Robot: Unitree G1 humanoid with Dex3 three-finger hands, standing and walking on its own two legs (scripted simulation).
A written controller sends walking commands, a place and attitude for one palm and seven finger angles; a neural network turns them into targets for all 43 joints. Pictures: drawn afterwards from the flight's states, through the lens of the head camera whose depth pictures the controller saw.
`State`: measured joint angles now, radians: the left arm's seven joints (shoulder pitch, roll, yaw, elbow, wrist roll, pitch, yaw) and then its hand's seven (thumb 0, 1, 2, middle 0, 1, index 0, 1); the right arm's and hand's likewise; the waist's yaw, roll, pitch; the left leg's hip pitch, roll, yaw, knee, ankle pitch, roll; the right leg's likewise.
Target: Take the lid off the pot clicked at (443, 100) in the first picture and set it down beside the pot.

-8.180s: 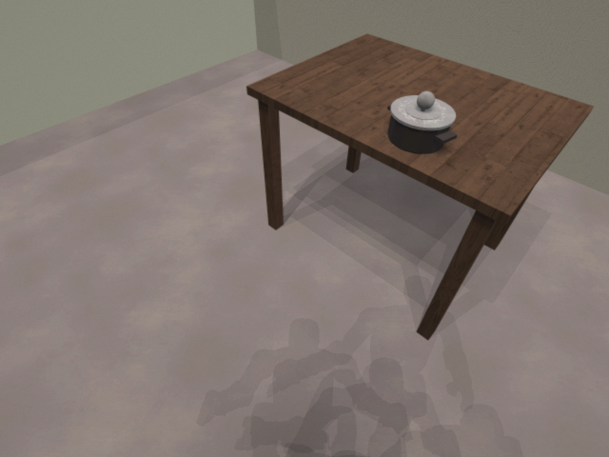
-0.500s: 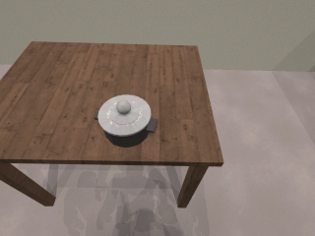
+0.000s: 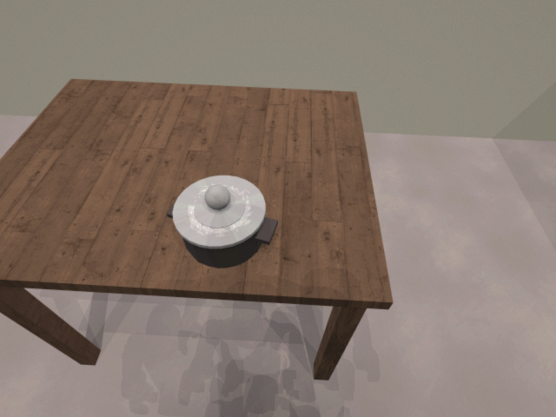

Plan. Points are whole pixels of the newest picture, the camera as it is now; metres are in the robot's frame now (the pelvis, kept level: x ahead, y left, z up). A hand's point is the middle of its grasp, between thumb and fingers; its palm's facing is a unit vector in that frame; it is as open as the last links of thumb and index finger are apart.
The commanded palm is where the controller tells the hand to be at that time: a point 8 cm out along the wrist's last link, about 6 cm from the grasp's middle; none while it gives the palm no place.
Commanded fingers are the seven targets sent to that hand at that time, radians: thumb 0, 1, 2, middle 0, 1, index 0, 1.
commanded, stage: come to a stop and stand still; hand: left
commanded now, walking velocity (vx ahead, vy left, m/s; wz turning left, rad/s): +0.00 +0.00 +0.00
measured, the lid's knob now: (217, 197) +0.46 +0.15 +0.02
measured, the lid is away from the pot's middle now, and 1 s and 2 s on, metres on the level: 0.00 0.00 0.00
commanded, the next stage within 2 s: look again from close up in 0.48 s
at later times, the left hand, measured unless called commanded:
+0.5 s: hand out of the picture -0.02 +0.21 -0.17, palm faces +0.02 -0.98 -0.21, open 7.4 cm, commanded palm none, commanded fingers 0.00 0.90 0.90 -0.20 -0.30 -0.20 -0.30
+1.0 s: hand out of the picture +0.04 +0.19 -0.17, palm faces +0.02 -0.98 -0.18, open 7.3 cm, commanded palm none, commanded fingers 0.00 0.90 0.90 -0.20 -0.30 -0.20 -0.30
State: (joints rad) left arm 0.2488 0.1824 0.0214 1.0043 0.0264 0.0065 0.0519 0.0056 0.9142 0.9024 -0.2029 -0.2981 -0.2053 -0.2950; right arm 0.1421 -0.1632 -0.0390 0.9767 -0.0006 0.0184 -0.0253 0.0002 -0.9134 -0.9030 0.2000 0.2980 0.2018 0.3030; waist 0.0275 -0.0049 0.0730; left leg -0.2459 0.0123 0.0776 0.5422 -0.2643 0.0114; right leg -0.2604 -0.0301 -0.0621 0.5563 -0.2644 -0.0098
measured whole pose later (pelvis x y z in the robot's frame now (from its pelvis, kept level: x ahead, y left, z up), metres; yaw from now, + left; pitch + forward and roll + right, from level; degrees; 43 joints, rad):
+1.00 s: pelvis +0.04 +0.02 +0.00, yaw +0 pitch +0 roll +0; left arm 0.30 0.16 -0.01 1.06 0.02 -0.01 0.05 0.01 0.92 0.90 -0.20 -0.30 -0.20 -0.29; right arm 0.28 -0.15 0.00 1.09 0.00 -0.03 -0.03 0.01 -0.94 -0.90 0.20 0.30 0.20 0.30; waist 0.00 -0.03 0.02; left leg -0.20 -0.02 0.08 0.48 -0.29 0.05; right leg -0.20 -0.03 -0.02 0.48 -0.27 0.02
